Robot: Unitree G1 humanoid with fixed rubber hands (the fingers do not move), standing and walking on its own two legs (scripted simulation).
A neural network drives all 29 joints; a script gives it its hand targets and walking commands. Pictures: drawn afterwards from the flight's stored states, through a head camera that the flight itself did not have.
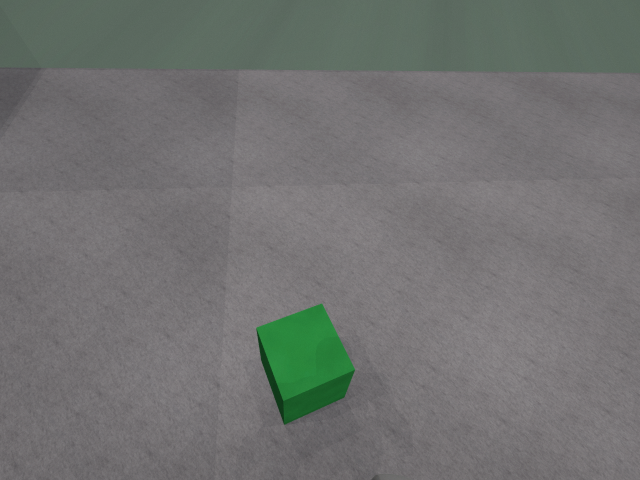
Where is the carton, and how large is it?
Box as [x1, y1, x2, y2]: [256, 304, 354, 424]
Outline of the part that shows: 322,304 316,305 256,328 261,360 284,424 343,397 354,370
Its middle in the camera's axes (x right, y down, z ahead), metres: -0.04 +0.37 +1.13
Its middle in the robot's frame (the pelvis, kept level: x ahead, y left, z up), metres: +0.48 +0.01 -0.65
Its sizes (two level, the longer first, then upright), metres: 0.210 0.200 0.250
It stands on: the floor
